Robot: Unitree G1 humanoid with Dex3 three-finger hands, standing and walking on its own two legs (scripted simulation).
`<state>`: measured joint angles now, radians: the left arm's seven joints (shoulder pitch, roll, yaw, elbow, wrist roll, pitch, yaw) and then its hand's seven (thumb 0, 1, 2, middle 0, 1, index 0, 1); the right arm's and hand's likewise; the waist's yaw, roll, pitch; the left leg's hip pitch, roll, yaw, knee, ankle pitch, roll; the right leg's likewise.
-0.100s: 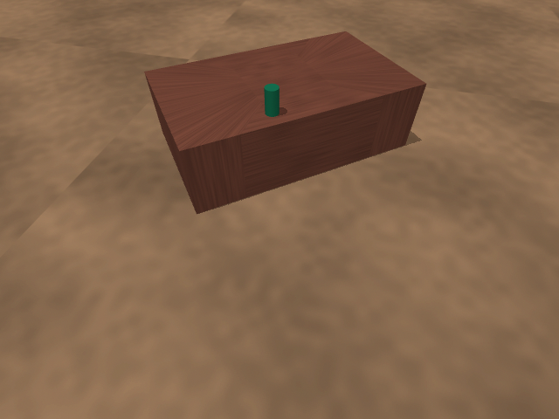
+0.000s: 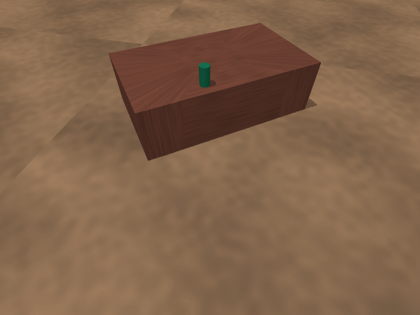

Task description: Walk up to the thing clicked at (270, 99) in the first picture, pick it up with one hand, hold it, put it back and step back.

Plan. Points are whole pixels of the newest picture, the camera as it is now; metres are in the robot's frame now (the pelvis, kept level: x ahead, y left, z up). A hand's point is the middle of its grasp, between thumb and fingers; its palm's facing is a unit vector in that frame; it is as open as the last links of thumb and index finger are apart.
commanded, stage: stand
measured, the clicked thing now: (204, 75) +1.43 +0.04 -0.33
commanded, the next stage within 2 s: walk up in 1.02 s
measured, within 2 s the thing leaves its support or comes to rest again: neither
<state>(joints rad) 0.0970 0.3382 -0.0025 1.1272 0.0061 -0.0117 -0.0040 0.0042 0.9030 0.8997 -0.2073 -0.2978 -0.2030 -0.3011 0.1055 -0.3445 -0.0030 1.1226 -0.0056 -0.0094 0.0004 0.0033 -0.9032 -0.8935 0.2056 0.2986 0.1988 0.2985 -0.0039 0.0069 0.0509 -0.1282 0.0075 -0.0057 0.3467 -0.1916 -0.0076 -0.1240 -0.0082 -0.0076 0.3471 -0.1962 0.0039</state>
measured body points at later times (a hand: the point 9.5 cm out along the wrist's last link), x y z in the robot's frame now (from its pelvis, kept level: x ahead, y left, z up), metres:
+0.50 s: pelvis +0.00 +0.00 +0.00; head +0.01 +0.00 +0.45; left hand +0.08 +0.30 -0.13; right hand +0.08 -0.30 -0.13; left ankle +0.00 +0.12 -0.75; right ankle +0.00 -0.12 -0.75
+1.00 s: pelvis +0.01 +0.00 +0.00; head +0.01 +0.00 +0.45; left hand +0.08 +0.30 -0.13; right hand +0.08 -0.30 -0.13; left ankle +0.00 +0.12 -0.75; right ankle +0.00 -0.12 -0.75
